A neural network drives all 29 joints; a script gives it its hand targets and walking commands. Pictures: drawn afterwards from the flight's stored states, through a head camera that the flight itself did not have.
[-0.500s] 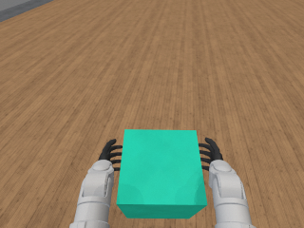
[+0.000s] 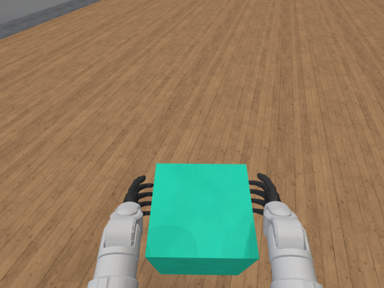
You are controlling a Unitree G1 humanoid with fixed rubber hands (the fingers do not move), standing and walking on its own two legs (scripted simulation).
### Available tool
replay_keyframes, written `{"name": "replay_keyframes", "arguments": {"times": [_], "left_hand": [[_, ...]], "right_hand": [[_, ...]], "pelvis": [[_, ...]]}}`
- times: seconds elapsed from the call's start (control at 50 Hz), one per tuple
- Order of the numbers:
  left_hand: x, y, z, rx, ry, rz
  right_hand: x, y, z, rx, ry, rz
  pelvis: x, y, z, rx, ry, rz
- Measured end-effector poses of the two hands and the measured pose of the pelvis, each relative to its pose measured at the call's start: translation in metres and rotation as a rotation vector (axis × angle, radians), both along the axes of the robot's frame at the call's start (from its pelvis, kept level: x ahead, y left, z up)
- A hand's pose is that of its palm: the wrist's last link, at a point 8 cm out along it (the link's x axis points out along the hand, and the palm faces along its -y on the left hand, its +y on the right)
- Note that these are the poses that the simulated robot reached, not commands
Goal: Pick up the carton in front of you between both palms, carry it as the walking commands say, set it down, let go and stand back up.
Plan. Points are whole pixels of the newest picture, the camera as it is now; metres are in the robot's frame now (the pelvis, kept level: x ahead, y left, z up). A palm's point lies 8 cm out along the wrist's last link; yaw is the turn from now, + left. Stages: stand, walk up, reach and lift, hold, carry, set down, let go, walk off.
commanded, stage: hold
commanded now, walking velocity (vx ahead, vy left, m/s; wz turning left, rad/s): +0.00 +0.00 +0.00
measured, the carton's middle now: (200, 223) +0.31 +0.00 -0.07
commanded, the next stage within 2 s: set down in 0.20 s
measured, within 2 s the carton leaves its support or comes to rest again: neither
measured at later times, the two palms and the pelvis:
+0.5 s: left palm (151, 202) +0.31 +0.11 +0.02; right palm (282, 198) +0.32 -0.18 +0.03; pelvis -0.01 -0.05 -0.01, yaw +3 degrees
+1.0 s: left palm (166, 223) +0.37 +0.10 -0.19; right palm (263, 234) +0.34 -0.19 -0.18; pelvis -0.04 -0.02 -0.12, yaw +2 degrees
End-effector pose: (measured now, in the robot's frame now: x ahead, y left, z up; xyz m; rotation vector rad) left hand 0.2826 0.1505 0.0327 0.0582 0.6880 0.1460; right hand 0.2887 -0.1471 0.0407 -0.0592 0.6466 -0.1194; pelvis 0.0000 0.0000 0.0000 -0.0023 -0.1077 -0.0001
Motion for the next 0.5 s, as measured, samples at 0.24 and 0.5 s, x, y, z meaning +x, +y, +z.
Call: {"name": "replay_keyframes", "arguments": {"times": [0.24,0.5], "left_hand": [[-0.007,-0.023,0.008,0.002,-0.002,0.024],[0.027,-0.037,-0.014,0.007,0.031,0.011]], "right_hand": [[0.004,-0.024,0.003,0.032,-0.003,0.022],[0.033,-0.034,-0.013,0.057,0.024,-0.054]], "pelvis": [[-0.005,-0.032,0.000,0.004,-0.019,0.042],[-0.011,-0.051,-0.010,-0.006,0.030,0.052]]}}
